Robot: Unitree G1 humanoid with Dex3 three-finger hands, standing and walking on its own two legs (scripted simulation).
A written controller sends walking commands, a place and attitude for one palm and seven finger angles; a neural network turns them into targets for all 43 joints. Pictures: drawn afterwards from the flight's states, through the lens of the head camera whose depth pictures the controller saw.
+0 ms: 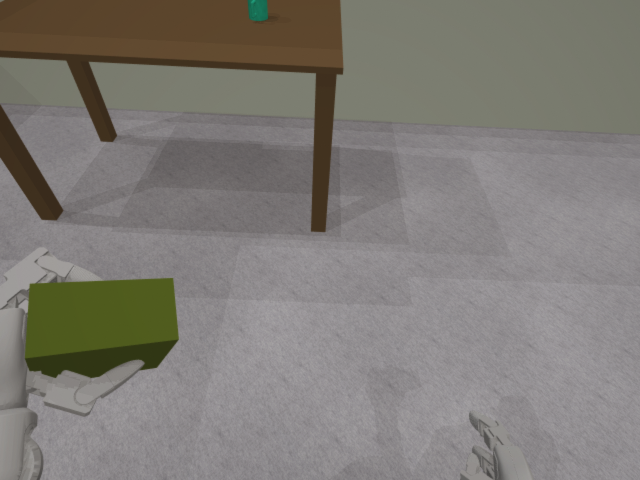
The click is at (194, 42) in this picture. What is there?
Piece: table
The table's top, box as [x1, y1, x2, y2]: [0, 0, 342, 74]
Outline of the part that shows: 0,2 0,56 342,74 342,48 339,0 267,0 268,18 263,21 254,21 248,18 247,0 4,0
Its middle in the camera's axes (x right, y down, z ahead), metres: -0.58 -0.82 +1.45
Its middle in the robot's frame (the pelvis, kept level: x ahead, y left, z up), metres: +1.60 +0.68 -0.03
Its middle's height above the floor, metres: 0.74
